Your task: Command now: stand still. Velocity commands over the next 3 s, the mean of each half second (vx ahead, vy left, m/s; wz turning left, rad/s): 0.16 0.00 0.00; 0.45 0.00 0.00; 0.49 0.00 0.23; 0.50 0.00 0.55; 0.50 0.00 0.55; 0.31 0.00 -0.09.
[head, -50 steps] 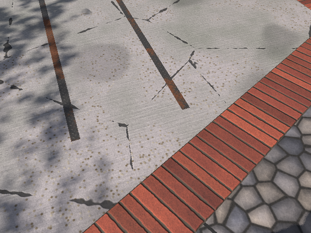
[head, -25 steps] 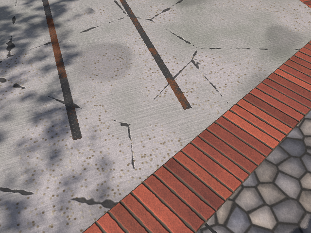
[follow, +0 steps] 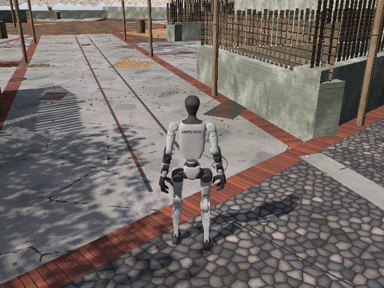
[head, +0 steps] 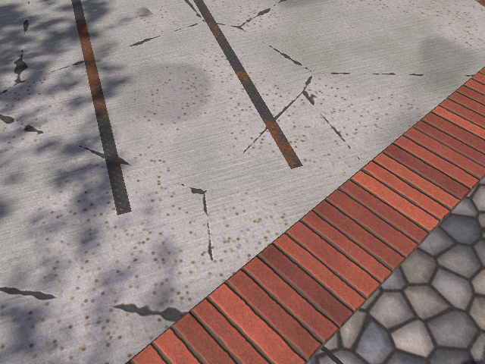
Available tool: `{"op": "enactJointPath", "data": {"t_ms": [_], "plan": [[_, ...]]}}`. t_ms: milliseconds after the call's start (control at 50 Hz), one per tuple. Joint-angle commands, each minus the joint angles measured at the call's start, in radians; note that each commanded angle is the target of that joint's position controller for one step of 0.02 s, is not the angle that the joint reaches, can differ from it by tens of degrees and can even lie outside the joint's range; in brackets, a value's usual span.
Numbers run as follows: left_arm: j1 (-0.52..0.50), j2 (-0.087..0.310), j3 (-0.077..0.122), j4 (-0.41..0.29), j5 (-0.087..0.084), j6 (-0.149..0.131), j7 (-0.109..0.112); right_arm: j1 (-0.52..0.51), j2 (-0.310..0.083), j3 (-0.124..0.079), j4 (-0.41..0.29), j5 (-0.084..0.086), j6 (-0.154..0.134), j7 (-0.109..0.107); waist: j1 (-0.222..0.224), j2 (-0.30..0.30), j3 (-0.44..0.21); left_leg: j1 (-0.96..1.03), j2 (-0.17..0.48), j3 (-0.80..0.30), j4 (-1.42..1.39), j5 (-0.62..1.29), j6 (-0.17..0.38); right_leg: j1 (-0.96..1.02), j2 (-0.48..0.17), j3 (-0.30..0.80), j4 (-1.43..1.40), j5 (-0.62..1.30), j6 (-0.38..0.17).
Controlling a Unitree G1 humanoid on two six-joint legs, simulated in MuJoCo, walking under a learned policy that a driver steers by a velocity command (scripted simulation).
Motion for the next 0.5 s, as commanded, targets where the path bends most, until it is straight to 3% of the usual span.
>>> {"op": "enactJointPath", "data": {"t_ms": [20,160,180,220,260,300,320,360,380,400,420,440,460,480,500], "plan": [[0.092,0.088,0.013,-0.006,-0.001,-0.004,0.003,0.041,-0.095,-0.013,-0.020,0.000,-0.005,-0.003,0.001,-0.008,0.032,0.089,0.000,0.013,-0.053,0.126,0.032,-0.143,-0.014,0.004,-0.113,0.119,-0.010],[0.108,0.080,0.012,-0.002,-0.001,-0.004,0.004,0.055,-0.088,-0.010,-0.021,0.001,-0.006,-0.003,0.001,-0.008,0.035,0.086,-0.002,0.013,-0.051,0.126,0.034,-0.146,-0.014,0.001,-0.110,0.118,-0.009],[0.128,0.069,0.010,0.009,-0.001,-0.002,0.005,0.071,-0.074,-0.007,-0.012,0.000,-0.005,-0.004,0.002,-0.013,0.013,0.097,-0.015,0.027,-0.049,0.031,0.034,-0.138,-0.006,-0.006,-0.120,0.021,-0.012],[0.123,0.105,0.022,0.000,-0.011,0.003,0.013,0.074,-0.080,-0.011,-0.012,0.008,-0.005,-0.006,0.006,-0.051,0.056,0.029,-0.066,0.078,0.012,-0.272,0.044,-0.178,-0.011,0.023,-0.136,-0.285,-0.052],[0.141,0.142,0.035,-0.017,-0.021,-0.003,0.016,0.034,-0.072,-0.010,-0.038,0.007,-0.026,0.000,0.030,-0.098,0.133,-0.099,-0.073,0.090,0.093,-0.370,0.059,-0.204,-0.095,0.146,-0.201,-0.491,-0.116],[0.158,0.203,0.058,-0.025,-0.031,-0.021,0.012,0.001,-0.036,-0.003,-0.065,0.012,-0.064,0.020,0.044,-0.201,0.169,-0.193,-0.048,0.108,0.275,-0.216,0.064,-0.166,-0.260,0.360,-0.298,-0.532,-0.205],[0.139,0.203,0.062,-0.036,-0.031,-0.027,0.010,-0.005,-0.038,-0.003,-0.075,0.017,-0.082,0.031,0.036,-0.198,0.189,-0.212,-0.015,0.086,0.312,-0.210,0.082,-0.181,-0.302,0.408,-0.315,-0.505,-0.230],[0.061,0.175,0.055,-0.064,-0.034,-0.034,0.001,0.061,-0.032,-0.005,-0.066,0.032,-0.108,0.045,-0.026,-0.177,0.198,-0.094,-0.005,0.096,0.141,-0.227,0.113,-0.222,-0.262,0.324,-0.259,-0.382,-0.192],[-0.063,0.142,0.040,-0.110,0.082,-0.045,-0.028,0.206,-0.079,-0.026,-0.043,-0.073,-0.148,0.059,-0.114,0.012,0.110,0.244,-0.027,0.106,-0.033,-0.089,0.100,-0.341,-0.251,0.245,-0.181,-0.363,-0.230],[-0.023,0.142,0.051,-0.079,0.113,-0.052,-0.048,0.301,-0.058,-0.034,0.000,-0.083,-0.173,0.066,-0.131,0.034,0.066,0.423,0.014,0.008,-0.050,-0.017,0.106,-0.416,-0.127,0.139,0.061,-0.257,-0.202],[-0.025,0.071,0.043,-0.123,0.039,-0.054,-0.040,0.460,-0.172,-0.057,0.030,-0.050,-0.127,0.059,-0.141,0.197,0.048,0.437,0.255,-0.441,-0.224,-0.280,0.198,-0.562,0.052,-0.084,0.436,-0.186,-0.097],[-0.032,0.086,0.046,-0.140,0.043,-0.052,-0.042,0.496,-0.195,-0.056,0.043,-0.037,-0.096,0.061,-0.119,0.195,0.070,0.364,0.366,-0.657,-0.317,-0.341,0.281,-0.633,0.028,-0.032,0.641,-0.255,-0.102],[-0.069,0.071,0.043,-0.152,0.041,-0.053,-0.046,0.382,-0.155,-0.045,0.001,-0.038,-0.087,0.058,-0.068,0.084,0.151,0.275,0.353,-0.578,-0.318,-0.373,0.290,-0.671,-0.037,-0.002,0.727,-0.174,-0.108],[-0.096,0.054,0.037,-0.154,0.031,-0.059,-0.053,0.297,-0.130,-0.037,-0.036,-0.039,-0.088,0.058,-0.050,0.030,0.156,0.216,0.309,-0.472,-0.335,-0.349,0.269,-0.654,-0.068,0.009,0.724,-0.071,-0.105],[-0.101,0.062,0.042,-0.157,0.029,-0.065,-0.060,0.251,-0.116,-0.030,-0.054,-0.039,-0.092,0.053,-0.027,0.040,0.140,0.189,0.271,-0.385,-0.354,-0.272,0.247,-0.617,-0.089,0.004,0.685,-0.004,-0.100]]}}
